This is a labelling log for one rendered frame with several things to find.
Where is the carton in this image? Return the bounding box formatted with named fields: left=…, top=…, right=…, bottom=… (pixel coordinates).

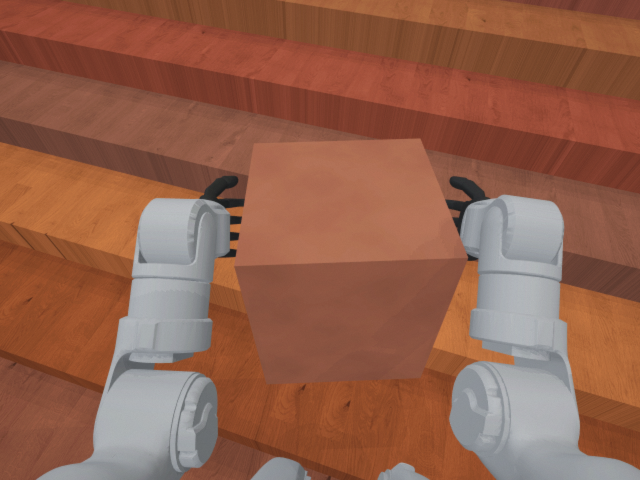
left=234, top=138, right=468, bottom=384

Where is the left robot forearm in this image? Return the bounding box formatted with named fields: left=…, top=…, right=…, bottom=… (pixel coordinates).
left=93, top=198, right=230, bottom=448

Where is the right robot shin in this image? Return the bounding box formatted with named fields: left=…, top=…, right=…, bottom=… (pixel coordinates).
left=391, top=463, right=415, bottom=472

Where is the robot left thigh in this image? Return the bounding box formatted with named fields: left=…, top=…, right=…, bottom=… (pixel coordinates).
left=251, top=457, right=311, bottom=480

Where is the robot right hand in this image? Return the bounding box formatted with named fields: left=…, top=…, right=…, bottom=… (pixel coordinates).
left=445, top=176, right=490, bottom=261

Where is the right robot upper arm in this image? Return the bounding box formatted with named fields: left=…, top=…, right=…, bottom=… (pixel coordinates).
left=449, top=361, right=640, bottom=480

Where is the robot left hand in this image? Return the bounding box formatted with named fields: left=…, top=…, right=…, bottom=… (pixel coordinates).
left=199, top=176, right=245, bottom=258

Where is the left robot upper arm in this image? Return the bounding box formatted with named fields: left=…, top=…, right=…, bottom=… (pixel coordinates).
left=36, top=369, right=218, bottom=480

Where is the right robot forearm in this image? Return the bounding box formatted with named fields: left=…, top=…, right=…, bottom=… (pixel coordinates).
left=460, top=195, right=580, bottom=440

